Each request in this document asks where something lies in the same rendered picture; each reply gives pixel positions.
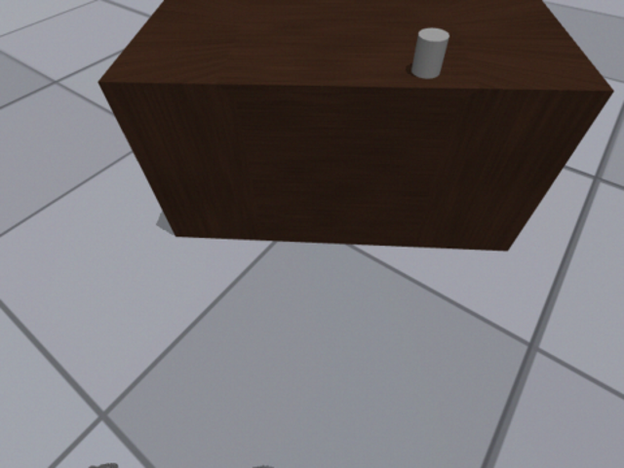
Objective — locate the can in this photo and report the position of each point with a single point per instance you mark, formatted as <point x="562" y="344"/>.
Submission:
<point x="429" y="52"/>

